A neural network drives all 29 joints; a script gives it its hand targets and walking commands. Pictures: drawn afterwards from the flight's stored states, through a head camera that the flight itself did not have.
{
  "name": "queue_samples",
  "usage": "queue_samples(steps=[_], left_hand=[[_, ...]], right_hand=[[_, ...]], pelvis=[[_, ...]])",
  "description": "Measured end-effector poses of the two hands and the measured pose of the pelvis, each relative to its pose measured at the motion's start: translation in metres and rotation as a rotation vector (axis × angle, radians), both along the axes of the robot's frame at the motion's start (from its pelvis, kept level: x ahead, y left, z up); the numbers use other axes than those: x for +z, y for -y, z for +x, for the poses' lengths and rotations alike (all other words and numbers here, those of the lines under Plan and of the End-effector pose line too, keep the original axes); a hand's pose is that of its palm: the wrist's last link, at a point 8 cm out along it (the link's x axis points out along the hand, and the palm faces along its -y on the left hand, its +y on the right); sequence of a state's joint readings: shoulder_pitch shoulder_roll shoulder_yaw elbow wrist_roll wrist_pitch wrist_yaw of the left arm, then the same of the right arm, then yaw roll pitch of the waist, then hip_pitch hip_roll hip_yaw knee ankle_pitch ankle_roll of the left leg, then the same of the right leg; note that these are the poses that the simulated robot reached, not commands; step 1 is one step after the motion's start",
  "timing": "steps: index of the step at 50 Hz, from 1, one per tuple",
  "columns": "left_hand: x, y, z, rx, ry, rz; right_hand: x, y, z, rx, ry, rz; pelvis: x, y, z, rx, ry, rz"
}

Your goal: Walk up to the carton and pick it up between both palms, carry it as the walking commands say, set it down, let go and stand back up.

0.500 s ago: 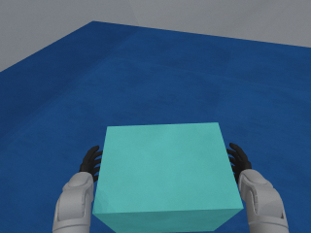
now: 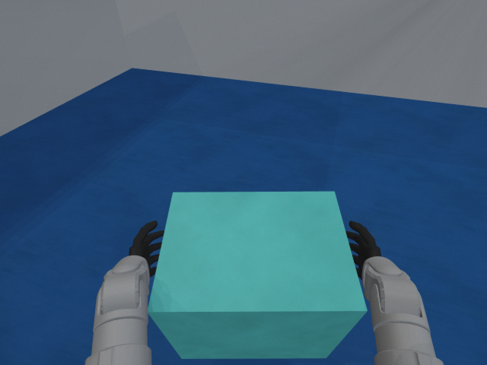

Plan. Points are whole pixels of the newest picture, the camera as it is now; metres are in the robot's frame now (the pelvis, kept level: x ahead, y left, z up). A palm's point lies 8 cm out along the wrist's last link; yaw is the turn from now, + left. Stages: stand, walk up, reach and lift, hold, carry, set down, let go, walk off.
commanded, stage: set down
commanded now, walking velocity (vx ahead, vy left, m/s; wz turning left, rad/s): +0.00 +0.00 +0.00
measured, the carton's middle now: (253, 279) +0.30 +0.03 -0.03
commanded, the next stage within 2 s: none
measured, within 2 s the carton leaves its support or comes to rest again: neither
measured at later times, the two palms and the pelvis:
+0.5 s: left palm (156, 270) +0.30 +0.22 -0.01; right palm (357, 267) +0.33 -0.17 -0.02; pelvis +0.01 -0.01 +0.00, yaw -1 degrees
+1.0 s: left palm (169, 283) +0.33 +0.22 -0.11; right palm (345, 287) +0.35 -0.17 -0.11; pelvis -0.01 +0.00 -0.04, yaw -2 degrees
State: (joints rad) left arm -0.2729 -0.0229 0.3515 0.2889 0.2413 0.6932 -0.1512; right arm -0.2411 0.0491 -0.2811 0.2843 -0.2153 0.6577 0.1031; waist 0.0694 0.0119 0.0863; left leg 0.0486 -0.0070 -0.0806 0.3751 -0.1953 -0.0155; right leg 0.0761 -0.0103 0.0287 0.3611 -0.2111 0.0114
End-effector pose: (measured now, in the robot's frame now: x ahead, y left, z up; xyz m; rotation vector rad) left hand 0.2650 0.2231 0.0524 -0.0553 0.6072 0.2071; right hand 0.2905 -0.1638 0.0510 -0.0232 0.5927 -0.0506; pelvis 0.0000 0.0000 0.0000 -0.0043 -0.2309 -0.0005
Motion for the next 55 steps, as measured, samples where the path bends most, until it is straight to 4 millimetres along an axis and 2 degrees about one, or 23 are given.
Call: queue_samples(steps=[4, 12, 28, 35, 43, 55], left_hand=[[-0.009, 0.01, -0.003, 0.011, -0.028, -0.004], [-0.016, 0.017, 0.015, -0.005, -0.061, 0.022], [-0.077, 0.002, 0.036, 0.009, -0.142, 0.043], [-0.104, -0.001, 0.045, -0.003, -0.154, 0.044], [-0.135, 0.004, 0.056, -0.026, -0.152, 0.04], [-0.174, 0.004, 0.068, -0.011, -0.134, 0.029]], right_hand=[[-0.003, 0.01, 0.001, 0.005, -0.03, -0.006], [-0.014, 0.017, 0.016, 0.009, -0.062, -0.014], [-0.081, 0.001, 0.047, 0.035, -0.142, -0.018], [-0.107, -0.001, 0.052, 0.022, -0.156, -0.019], [-0.139, 0.004, 0.051, -0.005, -0.155, -0.022], [-0.179, 0.005, 0.064, -0.012, -0.141, 0.0]], pelvis=[[0.001, 0.002, -0.006, -0.003, -0.023, 0.007], [0.003, 0.01, -0.008, -0.016, -0.101, 0.014], [0.0, 0.014, 0.019, -0.014, -0.351, 0.007], [-0.006, 0.009, 0.023, -0.012, -0.486, 0.004], [-0.021, 0.004, 0.011, -0.022, -0.64, 0.006], [-0.059, 0.005, -0.026, -0.025, -0.78, 0.016]])
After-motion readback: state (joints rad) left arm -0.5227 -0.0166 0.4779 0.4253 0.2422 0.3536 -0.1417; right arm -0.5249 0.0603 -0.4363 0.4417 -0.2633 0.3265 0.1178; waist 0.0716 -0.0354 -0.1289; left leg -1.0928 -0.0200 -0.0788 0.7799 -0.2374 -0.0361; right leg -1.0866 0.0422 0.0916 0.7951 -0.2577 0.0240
